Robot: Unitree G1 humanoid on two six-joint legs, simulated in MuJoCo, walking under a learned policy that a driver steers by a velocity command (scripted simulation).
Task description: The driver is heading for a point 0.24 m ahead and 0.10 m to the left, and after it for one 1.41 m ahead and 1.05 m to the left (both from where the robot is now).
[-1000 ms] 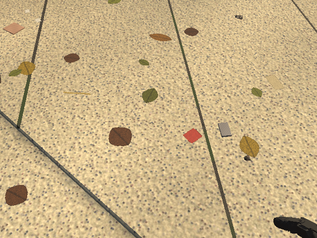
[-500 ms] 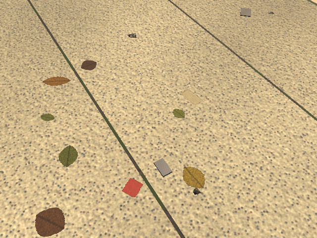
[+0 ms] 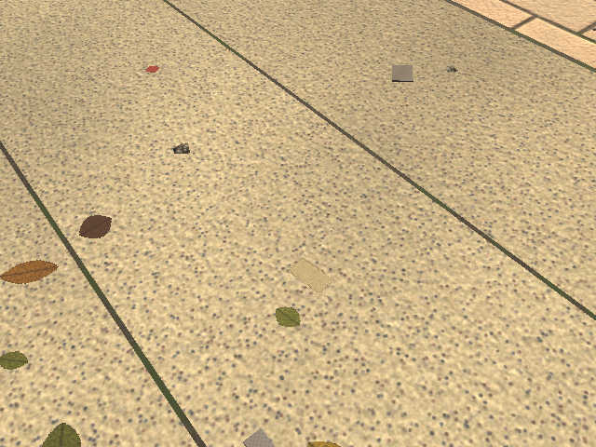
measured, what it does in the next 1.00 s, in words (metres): walks ahead, turning left: left foot, then right foot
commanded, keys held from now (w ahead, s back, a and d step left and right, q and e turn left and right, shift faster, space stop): w+q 0.40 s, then q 0.54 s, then w+q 0.06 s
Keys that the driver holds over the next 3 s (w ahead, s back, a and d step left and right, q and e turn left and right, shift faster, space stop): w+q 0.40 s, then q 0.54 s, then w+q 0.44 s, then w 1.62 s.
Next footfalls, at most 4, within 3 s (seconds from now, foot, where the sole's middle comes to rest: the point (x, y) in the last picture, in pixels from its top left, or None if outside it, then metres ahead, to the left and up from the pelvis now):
0.30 left None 0.35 0.16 -0.78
0.72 right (317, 403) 0.61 0.04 -0.78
1.16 left None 0.41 0.20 -0.78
1.58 right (233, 338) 0.78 0.25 -0.78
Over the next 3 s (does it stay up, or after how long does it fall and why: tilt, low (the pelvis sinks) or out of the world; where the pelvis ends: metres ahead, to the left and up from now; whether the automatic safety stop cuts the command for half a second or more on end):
stays up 1.08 0.81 0.00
